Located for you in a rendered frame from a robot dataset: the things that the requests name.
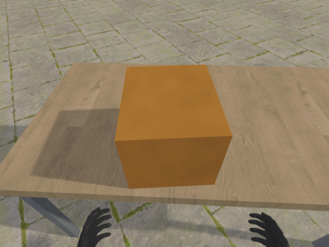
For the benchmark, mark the robot left hand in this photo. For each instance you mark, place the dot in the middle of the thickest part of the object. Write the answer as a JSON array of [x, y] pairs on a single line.
[[88, 237]]

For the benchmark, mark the carton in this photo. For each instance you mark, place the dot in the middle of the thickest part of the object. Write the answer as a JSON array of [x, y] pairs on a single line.
[[171, 130]]

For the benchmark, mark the table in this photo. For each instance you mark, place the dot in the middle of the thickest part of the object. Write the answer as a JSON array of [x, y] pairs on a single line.
[[278, 156]]

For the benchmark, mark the robot right hand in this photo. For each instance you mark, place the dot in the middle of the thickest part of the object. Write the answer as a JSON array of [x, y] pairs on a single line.
[[273, 234]]

